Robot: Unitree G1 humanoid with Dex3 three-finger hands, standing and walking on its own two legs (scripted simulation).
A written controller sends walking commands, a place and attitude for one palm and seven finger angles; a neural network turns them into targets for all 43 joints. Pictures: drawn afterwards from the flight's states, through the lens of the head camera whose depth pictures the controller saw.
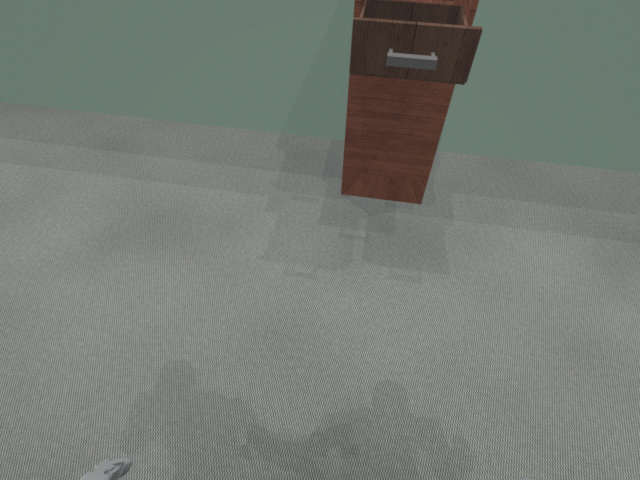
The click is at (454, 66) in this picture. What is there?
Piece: drawer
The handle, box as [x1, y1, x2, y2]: [386, 48, 437, 69]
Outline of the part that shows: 389,48 386,65 428,69 435,68 437,60 436,56 434,55 434,52 431,52 429,56 393,53 392,49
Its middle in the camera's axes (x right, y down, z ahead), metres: +0.24 -0.48 +1.03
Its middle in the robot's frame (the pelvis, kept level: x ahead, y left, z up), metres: +1.11 -0.18 +0.03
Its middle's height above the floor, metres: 0.80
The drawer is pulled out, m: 0.29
